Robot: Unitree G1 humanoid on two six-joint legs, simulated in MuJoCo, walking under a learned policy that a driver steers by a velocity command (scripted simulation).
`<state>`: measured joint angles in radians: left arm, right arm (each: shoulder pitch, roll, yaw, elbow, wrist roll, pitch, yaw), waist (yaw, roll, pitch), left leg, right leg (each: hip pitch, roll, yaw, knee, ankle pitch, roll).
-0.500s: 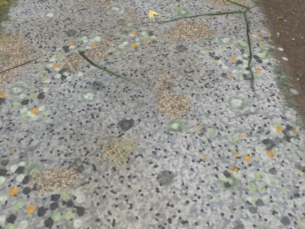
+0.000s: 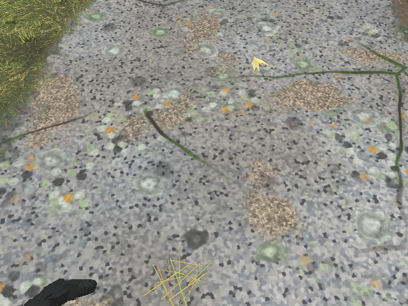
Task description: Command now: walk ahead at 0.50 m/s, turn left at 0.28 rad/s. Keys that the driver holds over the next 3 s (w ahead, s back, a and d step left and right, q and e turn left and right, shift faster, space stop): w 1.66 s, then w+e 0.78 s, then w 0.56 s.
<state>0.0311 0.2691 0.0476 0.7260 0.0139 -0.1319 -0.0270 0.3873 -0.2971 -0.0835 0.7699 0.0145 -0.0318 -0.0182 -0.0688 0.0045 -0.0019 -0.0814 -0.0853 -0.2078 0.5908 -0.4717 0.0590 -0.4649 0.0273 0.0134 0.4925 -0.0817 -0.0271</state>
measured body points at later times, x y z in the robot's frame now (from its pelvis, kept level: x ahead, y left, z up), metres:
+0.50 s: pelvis +0.27 +0.03 +0.00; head +0.30 +0.04 +0.45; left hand +0.23 +0.31 -0.13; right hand +0.53 -0.18 -0.06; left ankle +0.38 +0.14 -0.72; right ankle +0.12 -0.11 -0.71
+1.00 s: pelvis +0.55 +0.02 +0.00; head +0.58 +0.01 +0.45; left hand +0.77 +0.26 -0.08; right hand +0.54 -0.27 -0.13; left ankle +0.38 +0.14 -0.72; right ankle +0.68 -0.09 -0.72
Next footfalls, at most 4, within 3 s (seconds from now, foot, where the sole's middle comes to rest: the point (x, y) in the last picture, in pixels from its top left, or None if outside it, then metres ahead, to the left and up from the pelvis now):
0.48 left None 0.42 0.14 -0.76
1.00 right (222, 234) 0.72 -0.09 -0.76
1.54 left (152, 173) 1.01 0.16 -0.76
2.10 right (208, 118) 1.30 -0.08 -0.76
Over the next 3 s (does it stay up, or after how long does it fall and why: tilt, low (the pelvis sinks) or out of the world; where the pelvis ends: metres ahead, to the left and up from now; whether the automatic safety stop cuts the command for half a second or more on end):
stays up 1.64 -0.11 0.02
